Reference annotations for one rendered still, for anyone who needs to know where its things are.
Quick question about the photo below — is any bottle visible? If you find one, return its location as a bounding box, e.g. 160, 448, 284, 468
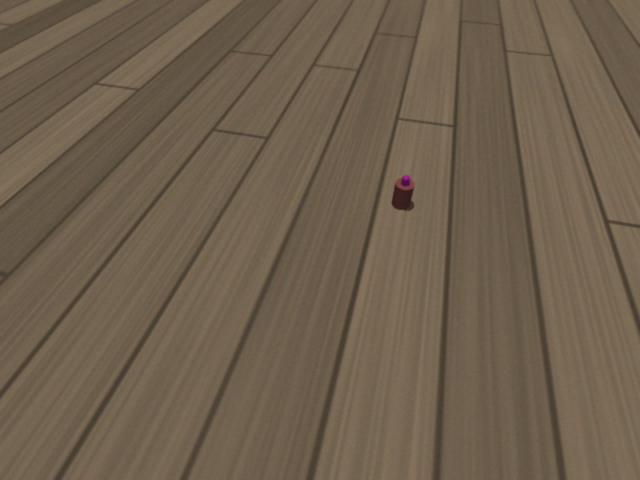
392, 175, 415, 210

